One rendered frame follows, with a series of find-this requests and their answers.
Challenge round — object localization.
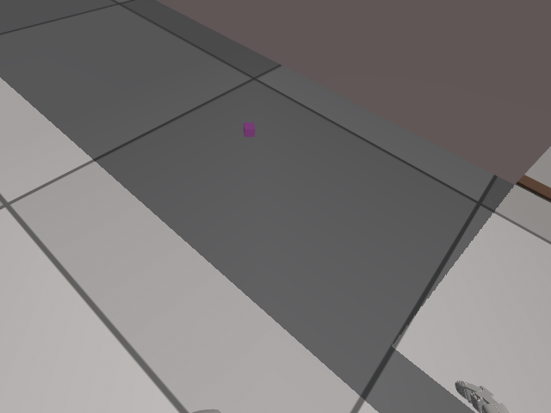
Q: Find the small box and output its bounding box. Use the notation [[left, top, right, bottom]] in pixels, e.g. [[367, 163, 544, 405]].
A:
[[244, 122, 255, 137]]

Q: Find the right robot hand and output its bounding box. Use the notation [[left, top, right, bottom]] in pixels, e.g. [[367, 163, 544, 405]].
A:
[[455, 381, 511, 413]]

